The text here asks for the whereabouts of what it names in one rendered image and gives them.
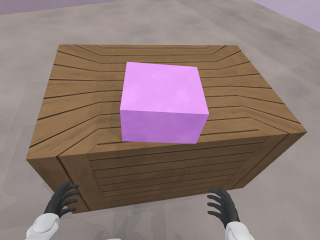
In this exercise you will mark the left robot hand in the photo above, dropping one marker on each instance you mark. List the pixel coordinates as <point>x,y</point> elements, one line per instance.
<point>57,202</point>

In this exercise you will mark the right robot hand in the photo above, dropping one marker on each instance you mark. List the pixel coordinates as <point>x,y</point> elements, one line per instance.
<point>227,207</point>

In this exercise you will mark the right robot forearm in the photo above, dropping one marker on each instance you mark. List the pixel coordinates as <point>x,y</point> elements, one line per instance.
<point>237,231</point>

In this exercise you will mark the left robot forearm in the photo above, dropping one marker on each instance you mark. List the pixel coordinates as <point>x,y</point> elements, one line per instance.
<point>45,227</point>

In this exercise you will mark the pedestal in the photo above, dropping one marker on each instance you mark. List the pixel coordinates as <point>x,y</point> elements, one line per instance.
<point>78,133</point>

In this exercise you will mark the carton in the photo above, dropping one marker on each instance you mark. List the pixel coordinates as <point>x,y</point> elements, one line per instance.
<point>162,104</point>

